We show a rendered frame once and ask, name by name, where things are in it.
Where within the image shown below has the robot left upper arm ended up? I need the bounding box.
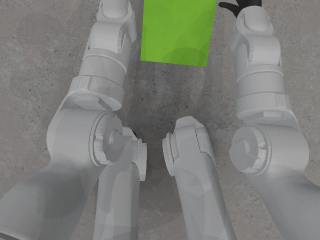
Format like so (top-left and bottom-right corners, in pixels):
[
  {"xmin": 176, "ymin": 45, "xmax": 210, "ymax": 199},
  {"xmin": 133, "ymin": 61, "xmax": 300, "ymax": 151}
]
[{"xmin": 0, "ymin": 108, "xmax": 125, "ymax": 240}]

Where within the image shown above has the robot right upper arm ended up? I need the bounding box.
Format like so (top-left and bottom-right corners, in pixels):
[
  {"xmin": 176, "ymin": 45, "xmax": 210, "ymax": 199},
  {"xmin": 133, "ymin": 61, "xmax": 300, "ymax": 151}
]
[{"xmin": 229, "ymin": 122, "xmax": 320, "ymax": 240}]

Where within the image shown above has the carton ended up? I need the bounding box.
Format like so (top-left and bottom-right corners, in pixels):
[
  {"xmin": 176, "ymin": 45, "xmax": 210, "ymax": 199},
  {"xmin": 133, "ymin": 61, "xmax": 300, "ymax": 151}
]
[{"xmin": 140, "ymin": 0, "xmax": 217, "ymax": 67}]

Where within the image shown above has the robot left shin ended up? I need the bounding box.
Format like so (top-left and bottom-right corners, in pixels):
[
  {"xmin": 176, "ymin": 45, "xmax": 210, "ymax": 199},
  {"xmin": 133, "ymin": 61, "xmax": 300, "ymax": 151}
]
[{"xmin": 122, "ymin": 126, "xmax": 138, "ymax": 141}]

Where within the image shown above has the right robot forearm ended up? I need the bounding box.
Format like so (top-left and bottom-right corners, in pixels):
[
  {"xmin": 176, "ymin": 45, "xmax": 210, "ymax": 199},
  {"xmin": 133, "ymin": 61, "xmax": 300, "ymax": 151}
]
[{"xmin": 229, "ymin": 5, "xmax": 304, "ymax": 136}]

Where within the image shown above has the robot right hand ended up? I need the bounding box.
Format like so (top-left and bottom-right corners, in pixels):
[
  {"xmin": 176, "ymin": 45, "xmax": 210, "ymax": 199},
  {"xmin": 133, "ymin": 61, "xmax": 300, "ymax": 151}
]
[{"xmin": 218, "ymin": 0, "xmax": 262, "ymax": 18}]

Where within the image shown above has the left robot forearm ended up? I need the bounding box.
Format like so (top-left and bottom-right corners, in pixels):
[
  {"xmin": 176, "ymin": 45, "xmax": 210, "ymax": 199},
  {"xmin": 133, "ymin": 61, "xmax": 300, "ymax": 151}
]
[{"xmin": 46, "ymin": 0, "xmax": 137, "ymax": 144}]

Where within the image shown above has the robot left thigh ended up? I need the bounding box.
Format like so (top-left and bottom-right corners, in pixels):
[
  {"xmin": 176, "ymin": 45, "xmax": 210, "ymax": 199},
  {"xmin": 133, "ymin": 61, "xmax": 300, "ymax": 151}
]
[{"xmin": 93, "ymin": 135, "xmax": 147, "ymax": 240}]

